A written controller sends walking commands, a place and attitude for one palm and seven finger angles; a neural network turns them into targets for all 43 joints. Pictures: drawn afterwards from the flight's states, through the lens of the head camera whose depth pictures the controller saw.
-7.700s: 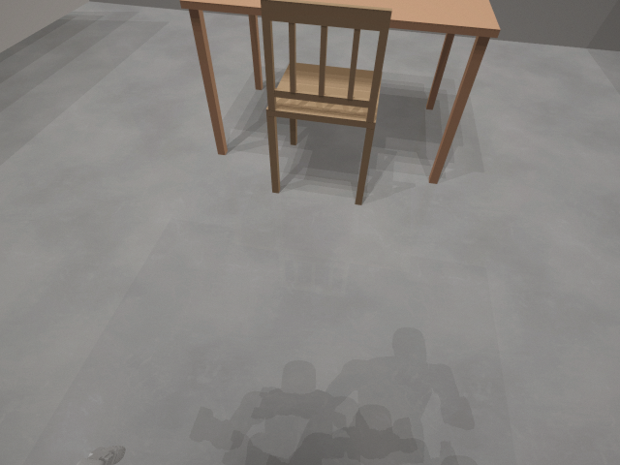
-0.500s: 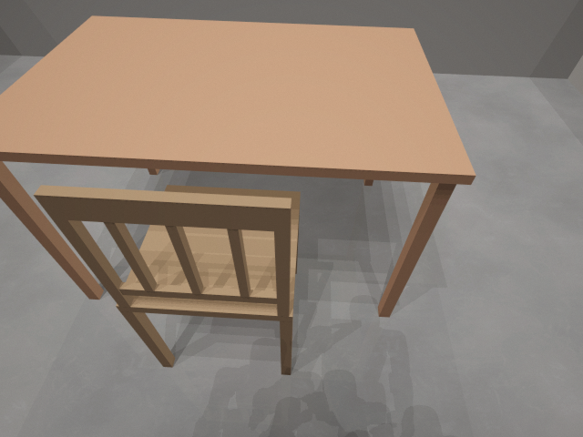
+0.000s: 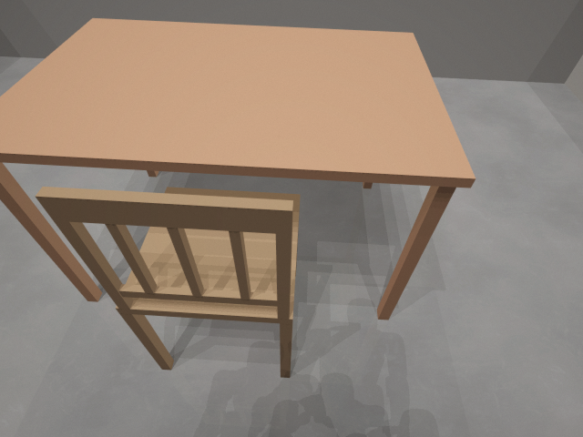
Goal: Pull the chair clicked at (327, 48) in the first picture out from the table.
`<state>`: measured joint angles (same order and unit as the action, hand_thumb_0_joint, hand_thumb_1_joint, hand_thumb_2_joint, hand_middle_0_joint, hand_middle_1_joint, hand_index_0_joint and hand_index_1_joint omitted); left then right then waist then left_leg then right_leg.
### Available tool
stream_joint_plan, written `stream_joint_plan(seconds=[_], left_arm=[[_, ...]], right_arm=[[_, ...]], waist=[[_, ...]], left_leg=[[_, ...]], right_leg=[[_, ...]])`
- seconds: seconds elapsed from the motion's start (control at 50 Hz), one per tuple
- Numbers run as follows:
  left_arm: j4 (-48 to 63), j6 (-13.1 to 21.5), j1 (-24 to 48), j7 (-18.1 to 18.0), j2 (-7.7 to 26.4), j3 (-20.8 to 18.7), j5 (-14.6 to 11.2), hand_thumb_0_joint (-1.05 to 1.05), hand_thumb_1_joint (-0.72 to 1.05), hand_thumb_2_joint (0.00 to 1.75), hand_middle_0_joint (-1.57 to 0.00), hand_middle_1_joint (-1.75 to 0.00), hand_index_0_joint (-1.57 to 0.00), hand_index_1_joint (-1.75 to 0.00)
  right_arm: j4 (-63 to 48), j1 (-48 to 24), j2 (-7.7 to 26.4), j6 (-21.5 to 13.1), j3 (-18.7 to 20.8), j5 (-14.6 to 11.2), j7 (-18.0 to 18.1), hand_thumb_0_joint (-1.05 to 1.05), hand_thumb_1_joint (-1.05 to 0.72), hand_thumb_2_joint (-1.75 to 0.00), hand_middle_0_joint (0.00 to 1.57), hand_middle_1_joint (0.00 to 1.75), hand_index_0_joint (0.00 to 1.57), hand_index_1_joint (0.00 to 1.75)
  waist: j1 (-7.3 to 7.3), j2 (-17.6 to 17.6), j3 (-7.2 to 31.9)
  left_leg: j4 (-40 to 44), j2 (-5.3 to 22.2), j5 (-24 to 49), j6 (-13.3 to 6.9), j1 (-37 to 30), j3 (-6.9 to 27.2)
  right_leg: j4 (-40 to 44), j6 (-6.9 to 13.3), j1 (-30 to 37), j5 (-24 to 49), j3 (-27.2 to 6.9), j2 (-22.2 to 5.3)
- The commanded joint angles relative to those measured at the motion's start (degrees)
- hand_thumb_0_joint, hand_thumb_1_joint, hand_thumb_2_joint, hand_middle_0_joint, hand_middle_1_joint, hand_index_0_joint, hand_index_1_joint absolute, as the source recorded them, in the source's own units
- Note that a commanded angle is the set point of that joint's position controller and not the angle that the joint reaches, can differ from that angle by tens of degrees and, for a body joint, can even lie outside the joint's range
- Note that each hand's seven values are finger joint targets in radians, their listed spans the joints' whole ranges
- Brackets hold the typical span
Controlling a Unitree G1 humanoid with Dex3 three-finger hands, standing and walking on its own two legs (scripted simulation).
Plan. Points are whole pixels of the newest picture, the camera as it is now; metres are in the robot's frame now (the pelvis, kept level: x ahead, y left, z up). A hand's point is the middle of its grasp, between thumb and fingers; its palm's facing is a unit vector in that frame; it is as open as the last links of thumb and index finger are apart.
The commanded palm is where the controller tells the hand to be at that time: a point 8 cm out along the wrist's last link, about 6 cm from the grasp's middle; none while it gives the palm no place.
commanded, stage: look again from close up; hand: left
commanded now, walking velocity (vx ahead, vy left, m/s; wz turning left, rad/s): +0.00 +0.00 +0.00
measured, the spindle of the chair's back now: (187, 261) +0.45 +0.24 -0.12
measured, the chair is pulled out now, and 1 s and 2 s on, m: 0.00 0.00 0.00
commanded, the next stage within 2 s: shuffle to correct the standing spot in 0.26 s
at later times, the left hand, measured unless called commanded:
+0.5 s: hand out of the picture -0.01 +0.16 -0.18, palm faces +0.02 -0.99 -0.17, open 7.4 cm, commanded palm none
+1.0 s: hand out of the picture +0.00 +0.13 -0.18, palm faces +0.05 -0.98 -0.19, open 7.3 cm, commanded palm none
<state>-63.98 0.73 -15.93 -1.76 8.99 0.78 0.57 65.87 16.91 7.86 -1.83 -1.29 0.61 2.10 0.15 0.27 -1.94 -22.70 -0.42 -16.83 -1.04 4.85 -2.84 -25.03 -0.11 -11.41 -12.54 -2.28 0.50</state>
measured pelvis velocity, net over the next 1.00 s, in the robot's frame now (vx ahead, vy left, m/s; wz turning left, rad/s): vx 0.00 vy -0.04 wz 0.01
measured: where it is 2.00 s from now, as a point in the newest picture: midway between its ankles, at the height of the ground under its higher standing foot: outside the picture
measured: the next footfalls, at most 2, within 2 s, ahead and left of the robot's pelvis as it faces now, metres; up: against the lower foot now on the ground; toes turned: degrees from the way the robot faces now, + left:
none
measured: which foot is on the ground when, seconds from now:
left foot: down 0.00-1.00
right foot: down 0.00-1.00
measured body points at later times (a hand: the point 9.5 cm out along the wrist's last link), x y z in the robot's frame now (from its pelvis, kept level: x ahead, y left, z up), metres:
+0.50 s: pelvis +0.00 +0.00 +0.00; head +0.01 +0.00 +0.45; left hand -0.01 +0.21 -0.16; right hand -0.02 -0.21 -0.16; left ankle -0.05 +0.10 -0.74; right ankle +0.01 -0.12 -0.74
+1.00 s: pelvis +0.00 -0.04 +0.00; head +0.02 -0.03 +0.45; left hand -0.01 +0.18 -0.16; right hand +0.01 -0.26 -0.16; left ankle -0.05 +0.10 -0.74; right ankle +0.01 -0.12 -0.74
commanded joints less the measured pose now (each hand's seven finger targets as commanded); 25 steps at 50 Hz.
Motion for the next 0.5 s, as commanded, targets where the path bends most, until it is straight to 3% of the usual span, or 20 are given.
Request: stream_joint_plan(seconds=[0.0, 0.34, 0.48], left_arm=[[1.90, 0.79, -3.35, -0.50, 5.25, -1.04, -0.11, 0.00, 0.90, 0.90, -0.20, -0.30, -0.20, -0.30], [1.41, 0.99, -4.60, -0.61, 4.74, -0.92, -0.07, 0.00, 0.90, 0.90, -0.20, -0.30, -0.20, -0.30], [1.39, -0.43, -5.38, 0.12, 3.54, -1.45, 0.31, 0.00, 0.90, 0.90, -0.20, -0.30, -0.20, -0.30]], right_arm=[[-1.02, 4.20, 5.76, -0.56, 1.27, -0.06, 0.20, 0.00, -0.90, -0.90, 0.20, 0.30, 0.20, 0.30], [-0.69, 4.81, 5.23, -0.73, 1.29, -0.13, 0.24, 0.00, -0.90, -0.90, 0.20, 0.30, 0.20, 0.30], [-0.49, 4.49, 5.92, 0.07, 2.17, 0.39, 0.68, 0.00, -0.90, -0.90, 0.20, 0.30, 0.20, 0.30]], waist=[[0.03, -1.14, -2.19], [0.00, -0.39, -1.48], [0.12, -2.24, -4.72]], left_leg=[[5.07, 6.38, 10.78, -0.64, 4.10, 4.80], [4.77, 6.32, 11.43, -0.74, 3.29, 4.80], [7.11, 9.87, 2.66, -2.19, 5.65, 8.22]], right_leg=[[2.62, 2.56, 0.94, 11.20, -4.54, -4.94], [2.70, 2.54, 0.80, 12.13, -4.61, -5.08], [-0.85, 1.95, -3.13, 2.93, -1.53, -2.27]])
